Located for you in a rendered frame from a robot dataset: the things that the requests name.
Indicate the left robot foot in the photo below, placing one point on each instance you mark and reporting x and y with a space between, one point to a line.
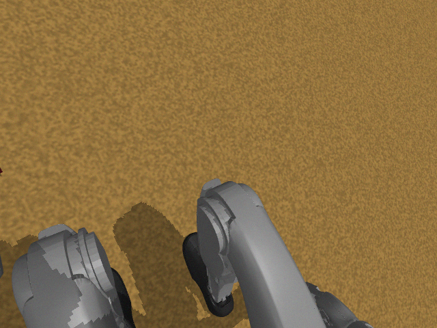
124 299

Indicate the right robot hand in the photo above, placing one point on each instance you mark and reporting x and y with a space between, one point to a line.
334 313

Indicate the right robot foot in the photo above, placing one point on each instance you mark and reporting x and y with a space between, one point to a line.
198 272

